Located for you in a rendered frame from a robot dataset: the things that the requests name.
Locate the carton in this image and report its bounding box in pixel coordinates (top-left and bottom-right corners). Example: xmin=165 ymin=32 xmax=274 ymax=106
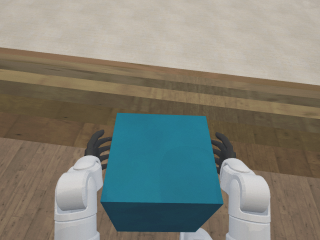
xmin=100 ymin=113 xmax=224 ymax=233

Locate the robot right forearm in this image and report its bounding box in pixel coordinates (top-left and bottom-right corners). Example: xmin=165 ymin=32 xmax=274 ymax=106
xmin=219 ymin=158 xmax=271 ymax=240

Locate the right robot hand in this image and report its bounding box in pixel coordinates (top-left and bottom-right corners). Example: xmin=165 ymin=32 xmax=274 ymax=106
xmin=211 ymin=132 xmax=236 ymax=175

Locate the robot right thigh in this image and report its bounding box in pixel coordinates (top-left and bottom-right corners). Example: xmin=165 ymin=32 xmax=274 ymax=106
xmin=179 ymin=228 xmax=213 ymax=240

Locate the left robot hand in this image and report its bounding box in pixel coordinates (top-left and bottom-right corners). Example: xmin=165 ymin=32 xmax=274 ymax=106
xmin=84 ymin=129 xmax=113 ymax=170

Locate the robot left forearm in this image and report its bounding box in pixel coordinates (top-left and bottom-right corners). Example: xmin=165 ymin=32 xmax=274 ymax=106
xmin=54 ymin=155 xmax=103 ymax=240

